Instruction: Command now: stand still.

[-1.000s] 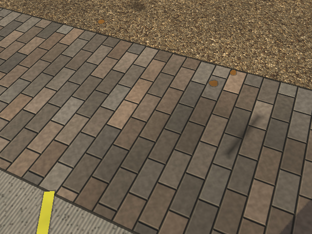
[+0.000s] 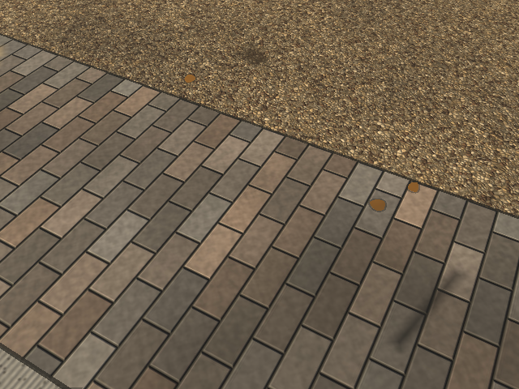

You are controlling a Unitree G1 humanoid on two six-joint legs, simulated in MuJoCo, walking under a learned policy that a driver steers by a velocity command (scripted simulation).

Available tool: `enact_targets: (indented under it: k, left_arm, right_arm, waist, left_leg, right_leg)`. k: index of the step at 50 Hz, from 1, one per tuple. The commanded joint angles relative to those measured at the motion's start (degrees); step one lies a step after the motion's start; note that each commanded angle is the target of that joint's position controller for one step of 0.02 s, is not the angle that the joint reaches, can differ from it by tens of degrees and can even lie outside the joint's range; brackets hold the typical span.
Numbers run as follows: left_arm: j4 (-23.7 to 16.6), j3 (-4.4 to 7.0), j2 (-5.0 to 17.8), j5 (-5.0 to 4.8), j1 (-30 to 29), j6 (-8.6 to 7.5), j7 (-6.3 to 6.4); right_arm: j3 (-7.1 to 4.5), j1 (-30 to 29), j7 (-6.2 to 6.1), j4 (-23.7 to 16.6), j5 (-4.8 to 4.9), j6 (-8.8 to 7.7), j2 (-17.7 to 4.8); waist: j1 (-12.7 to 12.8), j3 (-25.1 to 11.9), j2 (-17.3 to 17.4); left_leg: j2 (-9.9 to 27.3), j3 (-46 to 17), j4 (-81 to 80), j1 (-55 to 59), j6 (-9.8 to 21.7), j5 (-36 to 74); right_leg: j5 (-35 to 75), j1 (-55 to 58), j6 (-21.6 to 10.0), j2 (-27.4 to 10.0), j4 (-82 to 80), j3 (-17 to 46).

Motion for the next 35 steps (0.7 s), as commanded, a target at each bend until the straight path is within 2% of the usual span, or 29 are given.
enact_targets:
  k: [1, 24, 25, 27, 28, 29, 30, 31, 32, 33, 35]
  left_arm:
    - [0.1, 0.59, 4.3, -0.01, 3.9, -0.3, 0.25]
    - [4.6, -0.36, 2.0, 0.05, 6.5, -0.21, 0.82]
    - [4.8, -0.35, 2.0, 0.13, 7.3, -0.18, 0.78]
    - [4.8, 0.72, 4.3, 0.28, 8.2, 0.29, 0.65]
    - [4.5, 1.27, 5.4, 0.34, 8.8, 0.63, 0.53]
    - [4.6, 1.73, 6.2, 0.23, 10.9, 0.84, 0.49]
    - [4.9, 2.25, 7.2, 0.19, 12.4, 0.85, 0.5]
    - [4.9, 2.57, 7.3, 0.28, 12.6, 0.65, 0.5]
    - [4.7, 2.76, 7.3, 0.63, 12.6, 0.26, 0.38]
    - [4.5, 3.02, 7.6, 1.05, 12.4, -0.25, 0.21]
    - [4.1, 3.23, 7.6, 1.11, 11.5, -1.23, -0.1]
  right_arm:
    - [-0.48, 2.3, -0.33, 0.0, 0.04, -0.32, -4.0]
    - [0.21, 3.0, -0.9, 4.6, 0.15, 0.26, -1.8]
    - [0.29, 3.5, -0.86, 4.8, 0.11, 0.31, -1.6]
    - [-0.23, 3.2, -0.64, 4.2, -0.09, 0.64, -2.5]
    - [-0.43, 2.5, -0.35, 3.5, -0.48, 0.77, -2.6]
    - [-0.43, 0.6, 0.04, 2.2, -0.9, 0.72, -2.1]
    - [-0.13, -1.1, 0.47, 0.8, -1.51, 0.39, -0.6]
    - [-0.09, -2.6, 0.85, -0.6, -1.96, -0.16, -0.4]
    - [-0.37, -3.9, 1.15, -1.8, -1.83, -0.77, -1.2]
    - [-0.66, -4.5, 1.47, -2.7, -1.72, -1.38, -1.9]
    - [-1.07, -5.1, 2.03, -4.2, -1.1, -2.56, -2.4]
  waist:
    - [0.3, 2.4, 0.3]
    - [0.2, 3.9, -0.1]
    - [0.4, 2.8, -0.3]
    - [0.9, 4.3, -2.4]
    - [1.5, 6.4, -4.5]
    - [2.7, 9.1, -6.1]
    - [3.5, 11.4, -8.3]
    - [3.7, 13.3, -8.5]
    - [3.7, 13.6, -7.4]
    - [3.4, 13.1, -6.3]
    - [2.8, 11.9, -5.2]
  left_leg:
    - [6.0, -6.9, -3.1, 3.5, 1.0, 2.6]
    - [6.3, -6.3, -2.7, 4.4, 0.7, 4.2]
    - [5.7, -5.9, -2.7, 4.7, 0.8, 0.1]
    - [2.5, -3.4, 1.4, 1.3, 1.7, -13.4]
    - [0.8, -1.9, 4.7, -3.1, 2.1, -19.6]
    - [-0.4, -0.2, 9.2, -8.7, 2.0, -21.3]
    - [-0.6, 2.5, 14.4, -12.6, 1.8, -18.8]
    - [1.6, 2.7, 18.8, -15.5, 1.9, -15.8]
    - [2.8, 2.1, 21.6, -18.2, 2.0, -15.9]
    - [3.7, 1.4, 23.1, -20.4, 2.1, -16.7]
    - [4.2, 1.6, 19.8, -19.5, 2.1, -16.2]
  right_leg:
    - [3.7, -5.4, -1.8, -6.6, -5.8, 6.4]
    - [5.8, -4.2, -1.7, -6.4, -6.0, 6.2]
    - [0.9, -3.9, -1.9, -6.0, -6.7, 6.2]
    - [-15.6, -5.2, -3.7, -5.3, -7.4, 7.8]
    - [-24.7, -6.0, -5.4, -6.8, -9.2, 11.0]
    - [-31.7, -5.5, -7.4, -9.9, -12.3, 15.8]
    - [-35.5, -4.9, -9.8, -14.5, -15.5, 21.1]
    - [-34.5, -5.2, -11.7, -17.8, -17.3, 24.4]
    - [-31.2, -4.0, -12.7, -19.1, -18.0, 25.5]
    - [-27.2, -1.7, -13.0, -19.3, -17.7, 25.1]
    - [-19.4, 0.3, -12.1, -17.8, -15.8, 21.1]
